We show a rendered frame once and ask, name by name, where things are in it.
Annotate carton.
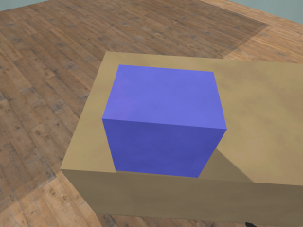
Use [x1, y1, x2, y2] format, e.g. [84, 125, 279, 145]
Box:
[102, 64, 227, 178]

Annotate pedestal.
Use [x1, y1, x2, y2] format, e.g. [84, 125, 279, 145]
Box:
[60, 51, 303, 227]

